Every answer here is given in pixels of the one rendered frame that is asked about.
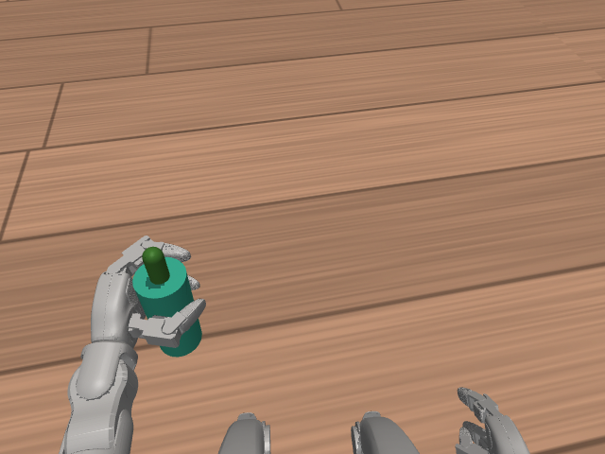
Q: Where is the left robot hand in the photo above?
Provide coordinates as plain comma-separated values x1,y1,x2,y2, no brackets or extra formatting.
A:
91,236,206,348

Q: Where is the bottle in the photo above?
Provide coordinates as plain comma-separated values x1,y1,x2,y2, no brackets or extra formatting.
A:
132,247,202,357

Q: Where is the right robot hand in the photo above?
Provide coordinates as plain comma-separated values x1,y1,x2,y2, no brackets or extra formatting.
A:
455,387,530,454

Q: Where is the left robot arm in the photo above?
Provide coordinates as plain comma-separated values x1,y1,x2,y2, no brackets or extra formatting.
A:
59,340,138,454

